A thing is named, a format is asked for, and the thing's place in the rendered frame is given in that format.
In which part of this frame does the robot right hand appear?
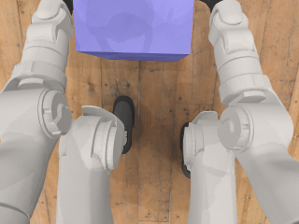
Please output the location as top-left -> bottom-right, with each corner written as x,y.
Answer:
199,0 -> 223,14

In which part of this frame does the left robot upper arm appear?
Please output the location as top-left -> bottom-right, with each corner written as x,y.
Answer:
0,88 -> 73,224

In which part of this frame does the robot left hand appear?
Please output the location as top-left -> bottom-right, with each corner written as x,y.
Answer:
63,0 -> 74,16

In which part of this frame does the robot right forearm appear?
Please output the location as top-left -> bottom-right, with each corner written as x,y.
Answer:
208,0 -> 293,133

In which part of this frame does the left robot shin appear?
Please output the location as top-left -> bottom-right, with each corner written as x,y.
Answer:
58,105 -> 127,158

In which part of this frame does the carton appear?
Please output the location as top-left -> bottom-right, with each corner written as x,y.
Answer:
73,0 -> 194,62

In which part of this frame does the robot left foot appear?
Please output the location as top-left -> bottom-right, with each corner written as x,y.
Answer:
112,95 -> 135,154

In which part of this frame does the robot left forearm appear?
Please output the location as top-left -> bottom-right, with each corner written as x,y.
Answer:
0,0 -> 74,95

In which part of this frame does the right robot upper arm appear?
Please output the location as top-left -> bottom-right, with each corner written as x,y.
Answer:
217,103 -> 299,224

